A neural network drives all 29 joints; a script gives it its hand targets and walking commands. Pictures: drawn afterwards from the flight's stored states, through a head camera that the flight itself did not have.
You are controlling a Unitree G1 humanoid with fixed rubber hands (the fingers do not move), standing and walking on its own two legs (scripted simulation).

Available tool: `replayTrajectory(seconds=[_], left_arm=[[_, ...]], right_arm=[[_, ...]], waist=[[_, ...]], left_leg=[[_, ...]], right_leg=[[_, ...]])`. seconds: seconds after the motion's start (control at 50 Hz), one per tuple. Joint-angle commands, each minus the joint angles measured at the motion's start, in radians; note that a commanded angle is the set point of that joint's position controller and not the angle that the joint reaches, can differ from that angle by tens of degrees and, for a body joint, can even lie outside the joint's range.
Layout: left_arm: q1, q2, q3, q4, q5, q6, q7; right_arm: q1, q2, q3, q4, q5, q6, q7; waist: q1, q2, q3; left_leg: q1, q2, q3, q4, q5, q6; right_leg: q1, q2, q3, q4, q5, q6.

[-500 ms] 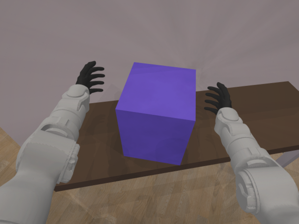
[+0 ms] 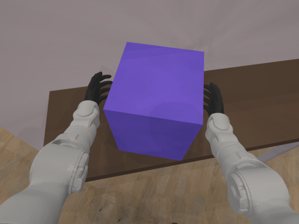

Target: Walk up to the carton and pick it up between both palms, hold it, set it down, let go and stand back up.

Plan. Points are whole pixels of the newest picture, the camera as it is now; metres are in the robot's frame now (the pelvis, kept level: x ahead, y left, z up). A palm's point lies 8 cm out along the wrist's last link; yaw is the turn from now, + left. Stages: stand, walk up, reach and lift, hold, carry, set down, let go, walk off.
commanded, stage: reach and lift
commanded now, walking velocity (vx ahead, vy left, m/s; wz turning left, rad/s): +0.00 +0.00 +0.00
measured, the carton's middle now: (156, 106) +0.44 -0.03 +0.01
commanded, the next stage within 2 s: none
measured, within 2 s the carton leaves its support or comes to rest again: neither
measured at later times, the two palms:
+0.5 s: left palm (104, 101) +0.46 +0.12 +0.02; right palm (207, 112) +0.41 -0.17 +0.01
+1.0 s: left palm (102, 103) +0.45 +0.12 +0.02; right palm (207, 114) +0.40 -0.17 +0.01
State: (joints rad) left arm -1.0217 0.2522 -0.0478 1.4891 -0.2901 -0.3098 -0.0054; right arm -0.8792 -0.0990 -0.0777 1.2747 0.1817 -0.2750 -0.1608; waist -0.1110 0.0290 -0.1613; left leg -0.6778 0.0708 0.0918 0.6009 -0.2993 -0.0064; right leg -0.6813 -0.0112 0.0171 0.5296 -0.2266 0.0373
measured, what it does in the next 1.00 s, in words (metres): stands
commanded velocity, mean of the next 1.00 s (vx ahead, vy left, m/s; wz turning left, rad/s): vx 0.00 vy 0.00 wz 0.00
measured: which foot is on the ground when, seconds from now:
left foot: down 0.00-1.00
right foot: down 0.00-1.00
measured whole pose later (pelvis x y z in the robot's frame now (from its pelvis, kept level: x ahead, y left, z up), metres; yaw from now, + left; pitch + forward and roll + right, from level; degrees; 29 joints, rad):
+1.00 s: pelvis +0.00 +0.00 +0.00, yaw +0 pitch +23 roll -1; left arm -1.01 0.16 0.40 1.47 0.19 -0.45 -0.01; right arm -0.85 0.08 -0.62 1.18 -0.41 -0.41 -0.18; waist -0.11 0.02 -0.15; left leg -0.71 0.07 0.09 0.60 -0.29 0.00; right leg -0.71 -0.01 0.01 0.53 -0.22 0.04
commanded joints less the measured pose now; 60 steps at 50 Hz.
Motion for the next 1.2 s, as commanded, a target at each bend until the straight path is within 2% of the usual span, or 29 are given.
replayTrajectory(seconds=[0.0, 0.02, 0.06, 0.08, 0.12, 0.16, 0.2, 0.24, 0.28, 0.3, 0.34, 0.38, 0.44, 0.46, 0.48, 0.52, 0.56, 0.62, 0.66, 0.7, 0.72, 0.78, 0.88, 0.92, 0.94, 0.98, 1.08, 1.1, 1.18], left_arm=[[-0.510, 0.120, 0.070, -0.238, 0.136, -0.109, 0.013], [-0.517, 0.143, 0.094, -0.208, 0.138, -0.112, 0.011], [-0.516, 0.167, 0.133, -0.230, 0.162, -0.121, 0.017], [-0.526, 0.148, 0.131, -0.225, 0.179, -0.121, 0.023], [-0.505, 0.120, 0.145, -0.235, 0.199, -0.123, 0.025], [-0.527, 0.118, 0.142, -0.269, 0.210, -0.118, 0.036], [-0.532, 0.065, 0.156, -0.266, 0.228, -0.117, 0.031], [-0.518, 0.022, 0.128, -0.306, 0.251, -0.105, 0.043], [-0.550, 0.010, 0.146, -0.307, 0.252, -0.106, 0.048], [-0.524, -0.022, 0.143, -0.305, 0.256, -0.113, 0.046], [-0.530, -0.060, 0.122, -0.288, 0.276, -0.099, 0.051], [-0.518, -0.066, 0.163, -0.239, 0.293, -0.101, 0.045], [-0.524, -0.134, 0.167, -0.297, 0.338, -0.114, 0.053], [-0.519, -0.155, 0.181, -0.285, 0.361, -0.105, 0.062], [-0.497, -0.166, 0.206, -0.244, 0.370, -0.104, 0.048], [-0.499, -0.180, 0.268, -0.206, 0.439, -0.109, 0.033], [-0.542, -0.333, 0.244, -0.203, 0.495, -0.128, -0.002], [-0.514, -0.628, 0.288, -0.099, 0.596, -0.153, -0.075], [-0.475, -0.643, 0.315, -0.039, 0.616, -0.178, -0.076], [-0.467, -0.632, 0.335, -0.009, 0.620, -0.183, -0.088], [-0.457, -0.644, 0.323, 0.002, 0.630, -0.177, -0.085], [-0.440, -0.648, 0.311, -0.015, 0.632, -0.185, -0.082], [-0.441, -0.637, 0.324, -0.011, 0.643, -0.169, -0.086], [-0.457, -0.642, 0.301, -0.036, 0.628, -0.179, -0.086], [-0.446, -0.614, 0.340, -0.001, 0.633, -0.175, -0.090], [-0.444, -0.628, 0.319, 0.012, 0.617, -0.171, -0.085], [-0.416, -0.637, 0.321, 0.003, 0.623, -0.172, -0.089], [-0.408, -0.631, 0.328, 0.002, 0.619, -0.175, -0.089], [-0.407, -0.639, 0.313, -0.007, 0.617, -0.177, -0.089]], right_arm=[[-0.418, -0.091, -0.037, -0.257, -0.051, -0.142, -0.016], [-0.412, -0.086, -0.042, -0.246, -0.079, -0.140, -0.025], [-0.406, -0.070, -0.058, -0.276, -0.092, -0.144, -0.032], [-0.398, -0.074, -0.090, -0.239, -0.108, -0.149, -0.034], [-0.376, -0.037, -0.089, -0.236, -0.128, -0.158, -0.039], [-0.394, -0.044, -0.124, -0.275, -0.135, -0.179, -0.038], [-0.424, -0.005, -0.115, -0.264, -0.133, -0.172, -0.020], [-0.405, -0.030, -0.164, -0.205, -0.157, -0.186, -0.014], [-0.434, -0.011, -0.165, -0.200, -0.158, -0.194, -0.006], [-0.422, 0.018, -0.142, -0.202, -0.156, -0.190, 0.005], [-0.435, 0.015, -0.186, -0.174, -0.182, -0.205, 0.003], [-0.429, 0.069, -0.171, -0.199, -0.207, -0.184, 0.002], [-0.444, 0.115, -0.211, -0.200, -0.235, -0.193, 0.016], [-0.437, 0.122, -0.221, -0.144, -0.268, -0.199, 0.022], [-0.437, 0.186, -0.203, -0.173, -0.293, -0.198, 0.028], [-0.418, 0.245, -0.252, -0.180, -0.379, -0.181, 0.025], [-0.461, 0.387, -0.300, -0.148, -0.462, -0.191, 0.069], [-0.431, 0.720, -0.284, -0.086, -0.620, -0.201, 0.157], [-0.399, 0.752, -0.284, -0.078, -0.676, -0.209, 0.173], [-0.390, 0.755, -0.284, -0.102, -0.717, -0.207, 0.179], [-0.375, 0.767, -0.295, -0.054, -0.725, -0.203, 0.177], [-0.377, 0.792, -0.285, -0.081, -0.720, -0.205, 0.182], [-0.344, 0.781, -0.314, -0.040, -0.732, -0.180, 0.178], [-0.347, 0.785, -0.302, -0.052, -0.732, -0.180, 0.184], [-0.365, 0.787, -0.283, -0.081, -0.731, -0.175, 0.185], [-0.369, 0.781, -0.287, -0.081, -0.727, -0.172, 0.186], [-0.346, 0.790, -0.278, -0.067, -0.715, -0.166, 0.182], [-0.342, 0.805, -0.244, -0.097, -0.709, -0.167, 0.184], [-0.313, 0.808, -0.254, -0.064, -0.720, -0.159, 0.178]], waist=[[-0.004, 0.092, -1.010], [-0.004, 0.021, -0.925], [-0.011, 0.011, -0.954], [-0.037, 0.022, -0.958], [-0.023, 0.001, -0.980], [-0.035, 0.055, -1.017], [-0.002, 0.063, -0.991], [-0.046, 0.123, -0.972], [-0.010, 0.162, -0.958], [0.010, 0.143, -0.958], [-0.040, 0.132, -0.930], [-0.020, 0.063, -0.846], [-0.008, 0.142, -0.917], [0.009, 0.136, -0.884], [0.036, 0.075, -0.847], [-0.012, 0.031, -0.751], [-0.056, 0.088, -0.760], [-0.011, 0.093, -0.685], [-0.028, 0.079, -0.650], [-0.005, 0.057, -0.619], [-0.037, 0.072, -0.579], [-0.006, 0.085, -0.619], [-0.036, 0.081, -0.550], [-0.017, 0.106, -0.601], [0.015, 0.055, -0.588], [-0.009, 0.073, -0.590], [-0.022, 0.061, -0.567], [0.015, 0.055, -0.591], [-0.015, 0.044, -0.553]], left_leg=[[0.192, -0.098, -0.061, 0.115, 0.737, -0.093], [-0.007, -0.107, -0.042, 0.046, 0.579, -0.056], [-0.113, -0.112, -0.038, -0.006, 0.563, -0.036], [-0.110, -0.109, -0.048, -0.010, 0.557, -0.044], [-0.176, -0.102, -0.031, -0.032, 0.534, -0.033], [-0.203, -0.096, -0.038, -0.052, 0.548, -0.037], [-0.106, -0.100, -0.030, -0.038, 0.597, -0.049], [0.135, -0.076, -0.053, 0.024, 0.746, -0.098], [0.268, -0.074, -0.049, 0.084, 0.835, -0.117], [0.279, -0.074, -0.043, 0.096, 0.825, -0.125], [0.196, -0.074, -0.040, 0.079, 0.760, -0.118], [0.099, -0.089, -0.037, 0.033, 0.623, -0.077], [0.427, -0.063, -0.065, 0.116, 0.800, -0.125], [0.428, -0.050, -0.055, 0.126, 0.859, -0.135], [0.312, -0.067, -0.026, 0.111, 0.762, -0.112], [0.168, -0.092, -0.026, 0.040, 0.581, -0.071], [0.316, -0.070, -0.055, 0.039, 0.657, -0.097], [0.421, -0.052, -0.037, 0.062, 0.764, -0.108], [0.421, -0.047, -0.043, 0.058, 0.782, -0.107], [0.387, -0.048, -0.035, 0.049, 0.709, -0.088], [0.383, -0.053, -0.044, 0.040, 0.694, -0.089], [0.433, -0.047, -0.035, 0.031, 0.675, -0.081], [0.392, -0.050, -0.039, 0.009, 0.607, -0.072], [0.424, -0.044, -0.028, 0.006, 0.623, -0.073], [0.380, -0.049, -0.018, 0.010, 0.591, -0.062], [0.367, -0.046, -0.037, 0.010, 0.601, -0.069], [0.356, -0.050, -0.037, -0.003, 0.582, -0.061], [0.312, -0.054, -0.022, -0.005, 0.579, -0.056], [0.322, -0.051, -0.038, -0.004, 0.590, -0.057]], right_leg=[[0.487, 0.042, -0.050, 0.139, 0.982, -0.013], [0.624, 0.019, -0.023, 0.145, 1.008, 0.002], [0.761, 0.002, 0.001, 0.174, 1.116, 0.011], [0.765, 0.003, -0.005, 0.176, 1.106, 0.005], [0.811, -0.013, 0.012, 0.180, 1.142, 0.004], [0.834, -0.010, 0.007, 0.201, 1.180, 0.004], [0.756, 0.005, -0.010, 0.175, 1.111, 0.003], [0.566, 0.047, -0.059, 0.154, 1.023, -0.007], [0.426, 0.064, -0.079, 0.119, 0.935, -0.014], [0.401, 0.067, -0.079, 0.104, 0.888, -0.018], [0.464, 0.059, -0.074, 0.117, 0.944, -0.029], [0.564, 0.037, -0.048, 0.106, 0.921, -0.016], [0.310, 0.079, -0.092, 0.075, 0.809, -0.018], [0.302, 0.078, -0.092, 0.043, 0.809, -0.041], [0.399, 0.058, -0.068, 0.039, 0.879, -0.036], [0.537, 0.027, -0.050, 0.074, 0.879, -0.001], [0.453, 0.037, -0.085, 0.053, 0.801, -0.007], [0.378, 0.037, -0.108, 0.006, 0.755, -0.027], [0.398, 0.040, -0.119, 0.018, 0.786, -0.017], [0.456, 0.026, -0.109, 0.019, 0.797, -0.011], [0.461, 0.032, -0.113, 0.036, 0.803, -0.009], [0.439, 0.041, -0.115, 0.013, 0.731, -0.017], [0.462, 0.034, -0.108, 0.002, 0.718, -0.015], [0.437, 0.039, -0.116, 0.000, 0.668, -0.019], [0.457, 0.032, -0.106, 0.004, 0.681, -0.013], [0.479, 0.036, -0.110, 0.012, 0.724, -0.021], [0.494, 0.035, -0.106, 0.020, 0.746, -0.013], [0.541, 0.026, -0.092, 0.026, 0.772, -0.014], [0.522, 0.029, -0.100, 0.026, 0.771, -0.017]])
